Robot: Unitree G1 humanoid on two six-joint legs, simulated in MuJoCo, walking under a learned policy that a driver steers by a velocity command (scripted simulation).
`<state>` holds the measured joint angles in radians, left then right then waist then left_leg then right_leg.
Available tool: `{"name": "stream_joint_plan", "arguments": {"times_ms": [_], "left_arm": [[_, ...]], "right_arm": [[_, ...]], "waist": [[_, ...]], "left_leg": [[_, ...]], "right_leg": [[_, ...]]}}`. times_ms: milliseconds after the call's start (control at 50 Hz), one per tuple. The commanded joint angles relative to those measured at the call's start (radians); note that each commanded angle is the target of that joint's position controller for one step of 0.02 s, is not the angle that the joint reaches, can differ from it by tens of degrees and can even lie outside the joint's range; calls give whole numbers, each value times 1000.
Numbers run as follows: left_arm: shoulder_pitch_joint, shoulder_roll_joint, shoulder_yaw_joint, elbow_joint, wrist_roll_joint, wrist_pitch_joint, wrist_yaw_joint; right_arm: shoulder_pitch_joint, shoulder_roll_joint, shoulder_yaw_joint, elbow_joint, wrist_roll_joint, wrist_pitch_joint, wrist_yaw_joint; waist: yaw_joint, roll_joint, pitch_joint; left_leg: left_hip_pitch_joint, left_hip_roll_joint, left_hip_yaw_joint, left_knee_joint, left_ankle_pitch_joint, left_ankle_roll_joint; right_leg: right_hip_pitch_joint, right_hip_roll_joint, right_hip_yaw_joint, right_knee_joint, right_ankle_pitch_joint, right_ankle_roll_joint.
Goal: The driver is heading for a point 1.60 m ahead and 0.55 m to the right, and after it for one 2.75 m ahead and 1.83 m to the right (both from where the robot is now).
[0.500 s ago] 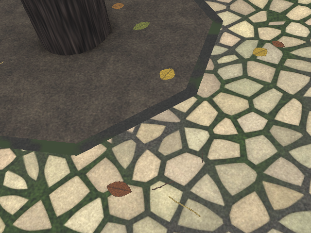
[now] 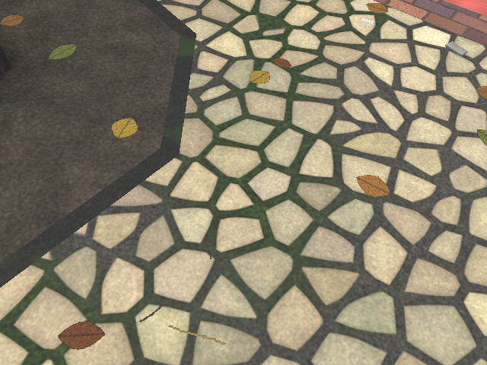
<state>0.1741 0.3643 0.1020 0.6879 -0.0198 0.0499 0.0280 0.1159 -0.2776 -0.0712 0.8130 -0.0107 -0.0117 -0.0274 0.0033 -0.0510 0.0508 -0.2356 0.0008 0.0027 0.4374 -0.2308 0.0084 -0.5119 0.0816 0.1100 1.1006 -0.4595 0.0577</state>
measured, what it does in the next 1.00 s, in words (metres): walks ahead, turning right: right foot, then left foot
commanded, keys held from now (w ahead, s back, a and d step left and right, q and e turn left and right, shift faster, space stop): e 0.44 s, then w+e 0.22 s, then w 0.34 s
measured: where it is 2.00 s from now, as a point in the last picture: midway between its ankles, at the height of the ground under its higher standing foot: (380, 294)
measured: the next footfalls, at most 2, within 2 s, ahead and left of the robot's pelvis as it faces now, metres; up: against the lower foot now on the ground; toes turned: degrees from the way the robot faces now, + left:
right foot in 0.28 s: +0.04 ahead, -0.16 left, +0.00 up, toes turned -12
left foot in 0.76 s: +0.17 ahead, +0.04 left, +0.00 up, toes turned -29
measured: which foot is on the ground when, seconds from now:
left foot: down 0.00-0.28, up 0.30-0.74, down 0.76-1.00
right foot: up 0.00-0.26, down 0.28-0.76, up 0.78-1.00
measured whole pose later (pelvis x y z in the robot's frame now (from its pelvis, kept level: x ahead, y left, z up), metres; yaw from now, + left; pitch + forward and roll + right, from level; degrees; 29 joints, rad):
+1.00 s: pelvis +0.15 -0.08 +0.00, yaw -28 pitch +2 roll +0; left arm 0.21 0.31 0.05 0.63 -0.01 -0.06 -0.01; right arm 0.41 -0.26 -0.05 0.82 0.00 -0.08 0.00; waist -0.07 -0.05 0.00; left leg -0.05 -0.01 0.00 0.29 -0.28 0.02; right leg -0.63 -0.05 0.05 0.90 -0.18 0.01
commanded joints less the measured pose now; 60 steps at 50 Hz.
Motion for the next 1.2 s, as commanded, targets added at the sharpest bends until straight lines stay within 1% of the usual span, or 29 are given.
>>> {"name": "stream_joint_plan", "arguments": {"times_ms": [20,60,140,220,260,280,300,320,340,360,380,400,440,500,540,640,720,740,760,780,800,820,880,940,1020,1100,1140,1180,1200], "left_arm": [[-6,65,18,-81,-8,-1,-5],[-48,51,9,-110,-7,-5,-10],[-51,37,-5,-138,0,-4,-28],[-21,56,7,-147,-2,9,-44],[51,67,21,-125,0,12,-44],[103,128,44,-117,-1,10,-32],[120,255,66,-145,7,4,-13],[143,213,49,-158,41,-25,-31],[107,182,39,-150,41,-47,-38],[57,157,34,-144,24,-57,-33],[16,130,24,-149,11,-55,-26],[-16,125,17,-155,8,-51,-20],[-22,119,11,-166,18,-49,-10],[33,112,11,-154,4,-52,-3],[45,125,14,-149,6,-56,-2],[70,144,17,-141,2,-62,-12],[53,93,-5,-135,3,-58,-17],[57,54,-18,-133,8,-60,-16],[47,-14,-40,-139,14,-66,-17],[54,-43,-48,-182,-4,-80,-15],[24,51,-25,-185,-19,-91,-8],[21,85,-13,-167,-19,-96,-10],[7,48,-18,-146,4,-114,-29],[-46,0,-35,-157,13,-126,-39],[-160,-54,-60,-184,7,-140,-55],[-213,-28,-52,-198,-9,-146,-78],[-172,8,-36,-191,-8,-146,-80],[50,72,2,-127,-1,-137,-65],[230,122,19,-95,6,-127,-51]], "right_arm": [[-34,-148,-26,-69,0,0,-17],[4,-169,-32,-65,-2,8,-22],[-17,-218,-48,-79,6,18,-7],[-19,-238,-55,-79,31,16,12],[-12,-213,-50,-68,48,12,16],[51,-166,-38,-50,29,8,22],[41,-86,-7,-101,-34,5,27],[-61,-136,-21,-132,-11,2,17],[-87,-169,-32,-137,17,6,11],[-72,-174,-37,-131,21,9,5],[-60,-180,-41,-115,12,12,-2],[-43,-184,-44,-114,4,15,-5],[-14,-168,-42,-112,6,14,0],[-39,-147,-33,-127,15,3,12],[-77,-145,-31,-145,19,-13,23],[-91,-141,-28,-158,28,-63,49],[22,-127,-30,-125,32,-93,56],[76,-131,-33,-110,24,-98,52],[182,-167,-40,-94,9,-102,45],[254,-269,-58,-71,-17,-98,46],[242,-252,-60,-68,-5,-99,52],[214,-195,-42,-76,13,-98,46],[195,-148,-20,-84,11,-91,31],[217,-151,-15,-77,13,-90,25],[265,-175,-14,-48,26,-76,23],[317,-200,-15,-21,40,-61,27],[313,-217,-20,-14,43,-53,24],[305,-215,-16,-16,40,-46,18],[299,-171,3,-43,16,-50,16]], "waist": [[-9,204,-64],[-41,211,-84],[-44,223,-106],[-25,227,-98],[19,188,-112],[24,41,-147],[-9,-288,-165],[79,-187,-240],[60,-105,-186],[30,-78,-141],[14,-50,-121],[-6,-59,-113],[-20,-75,-137],[12,-85,-130],[27,-116,-83],[40,-106,-60],[-26,-83,-67],[-50,-62,-83],[-87,38,-117],[-67,256,-101],[-74,244,0],[-62,203,53],[-44,171,42],[-60,166,25],[-103,159,34],[-102,175,45],[-52,187,15],[82,164,-140],[162,102,-277]], "left_leg": [[157,242,-144,-130,381,205],[223,267,-129,-129,404,221],[183,290,-55,-124,431,215],[165,313,-24,-68,397,180],[96,281,37,55,307,104],[-40,216,117,236,149,23],[-357,71,161,569,-440,-78],[-416,14,-16,743,-491,-82],[-433,38,-51,799,-416,-68],[-438,55,-61,772,-322,-55],[-430,67,-70,737,-257,-54],[-388,58,-67,723,-204,-60],[-339,30,-61,701,-138,-72],[-353,18,-60,501,-76,-72],[-348,8,-70,381,-77,-67],[-225,-24,-66,192,-115,-40],[27,-22,-26,8,25,-2],[135,8,-47,-19,27,15],[271,151,-204,-74,-86,62],[332,330,-571,-213,-397,194],[276,406,-718,-262,-556,267],[260,370,-641,-255,-536,251],[252,268,-418,-264,-270,189],[209,220,-271,-296,-28,190],[158,185,-135,-290,172,173],[190,237,-132,-273,255,162],[244,256,-117,-205,475,141],[199,199,-35,78,768,98],[-4,165,-19,354,532,66]], "right_leg": [[-123,-66,-38,32,61,38],[-124,-93,-56,-65,68,48],[28,-124,-119,-254,76,31],[142,-107,-167,-445,127,-19],[308,-72,-183,-649,291,-78],[486,-132,-62,-710,537,-126],[647,-417,331,-678,976,-279],[561,-489,433,-721,908,-435],[523,-433,341,-743,804,-403],[482,-373,270,-748,694,-342],[453,-336,237,-750,626,-300],[403,-309,212,-757,625,-288],[380,-284,198,-766,626,-292],[398,-254,256,-837,120,-292],[377,-258,314,-868,-33,-295],[316,-241,375,-844,-76,-296],[206,-192,373,-776,-104,-249],[148,-157,343,-712,-111,-215],[33,-87,249,-499,-140,-158],[-178,32,77,-240,-156,-108],[-320,-30,77,-81,-148,-91],[-365,-62,86,-21,-63,-90],[-356,-114,40,-34,137,-79],[-301,-143,-52,-126,265,-45],[-163,-132,-116,-391,393,-30],[-58,-105,-133,-527,411,-64],[30,-82,-139,-571,373,-104],[369,-41,-174,-616,393,-163],[676,-190,-20,-570,366,-217]]}}
Velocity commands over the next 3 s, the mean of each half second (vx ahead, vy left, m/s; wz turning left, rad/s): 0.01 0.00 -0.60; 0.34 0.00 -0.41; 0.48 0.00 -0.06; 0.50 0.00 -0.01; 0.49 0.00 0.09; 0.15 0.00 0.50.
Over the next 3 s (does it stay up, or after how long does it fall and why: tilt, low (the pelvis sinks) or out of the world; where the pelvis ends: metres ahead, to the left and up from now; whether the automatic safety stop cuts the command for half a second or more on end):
stays up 1.01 -0.57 -0.01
